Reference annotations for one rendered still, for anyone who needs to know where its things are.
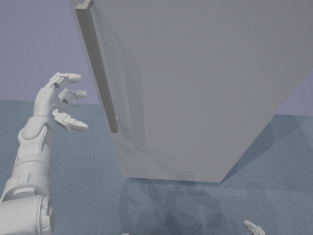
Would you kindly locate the left robot upper arm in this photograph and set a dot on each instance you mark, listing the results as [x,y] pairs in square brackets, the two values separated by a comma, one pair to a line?
[32,215]

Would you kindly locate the left robot forearm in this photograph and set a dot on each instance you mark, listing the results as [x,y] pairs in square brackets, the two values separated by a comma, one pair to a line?
[30,176]

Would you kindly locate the fridge door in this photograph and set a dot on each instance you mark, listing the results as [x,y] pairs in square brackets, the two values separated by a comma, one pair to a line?
[194,82]

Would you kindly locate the handle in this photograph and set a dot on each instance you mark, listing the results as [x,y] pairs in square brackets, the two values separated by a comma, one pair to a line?
[86,23]

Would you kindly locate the right robot hand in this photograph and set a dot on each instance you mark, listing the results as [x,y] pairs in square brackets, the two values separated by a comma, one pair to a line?
[253,229]

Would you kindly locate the left robot hand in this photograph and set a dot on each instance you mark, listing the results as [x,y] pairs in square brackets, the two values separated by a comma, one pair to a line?
[47,101]

